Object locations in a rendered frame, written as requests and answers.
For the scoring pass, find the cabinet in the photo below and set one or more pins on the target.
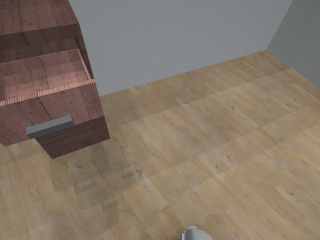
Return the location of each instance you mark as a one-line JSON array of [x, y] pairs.
[[31, 28]]

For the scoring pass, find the right robot thigh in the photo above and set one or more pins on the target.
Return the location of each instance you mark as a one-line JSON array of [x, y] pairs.
[[194, 234]]

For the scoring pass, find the handle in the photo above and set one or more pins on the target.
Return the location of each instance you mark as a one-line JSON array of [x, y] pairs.
[[34, 131]]

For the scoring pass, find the drawer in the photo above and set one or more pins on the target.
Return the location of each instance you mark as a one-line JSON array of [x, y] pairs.
[[41, 88]]

